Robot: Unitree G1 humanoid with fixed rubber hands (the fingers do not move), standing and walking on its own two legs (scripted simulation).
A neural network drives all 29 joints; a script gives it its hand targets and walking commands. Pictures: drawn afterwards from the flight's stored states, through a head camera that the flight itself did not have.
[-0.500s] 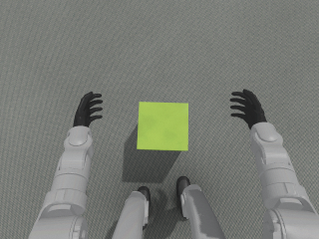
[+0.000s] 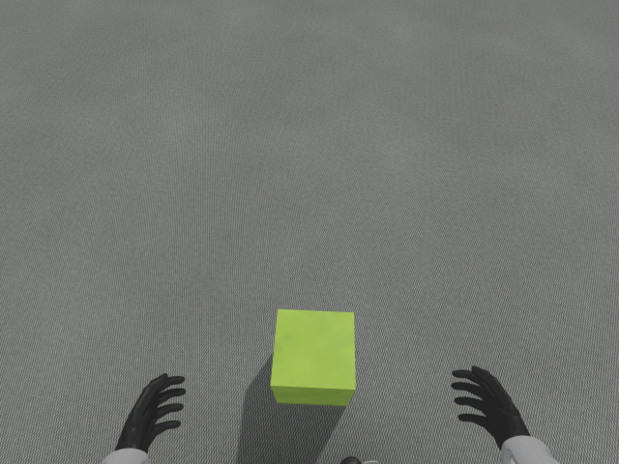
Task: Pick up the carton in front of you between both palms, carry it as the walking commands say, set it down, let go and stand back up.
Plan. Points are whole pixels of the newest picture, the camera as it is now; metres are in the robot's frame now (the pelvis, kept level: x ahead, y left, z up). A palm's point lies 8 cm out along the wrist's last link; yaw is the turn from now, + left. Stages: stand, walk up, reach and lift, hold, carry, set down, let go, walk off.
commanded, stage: let go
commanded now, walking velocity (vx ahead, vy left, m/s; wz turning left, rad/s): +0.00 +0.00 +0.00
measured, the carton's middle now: (313, 359) +0.42 -0.01 -0.64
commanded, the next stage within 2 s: stand in 0.48 s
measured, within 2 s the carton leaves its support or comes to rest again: neither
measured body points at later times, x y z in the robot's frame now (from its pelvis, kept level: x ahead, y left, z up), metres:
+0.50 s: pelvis +0.05 -0.03 +0.00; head +0.09 -0.03 +0.45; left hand +0.21 +0.21 -0.08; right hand +0.23 -0.26 -0.08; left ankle +0.00 +0.12 -0.73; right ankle +0.04 -0.11 -0.73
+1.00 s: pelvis +0.11 +0.02 +0.01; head +0.14 +0.03 +0.46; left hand +0.20 +0.31 -0.11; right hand +0.28 -0.25 -0.08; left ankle +0.00 +0.11 -0.72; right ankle +0.05 -0.11 -0.71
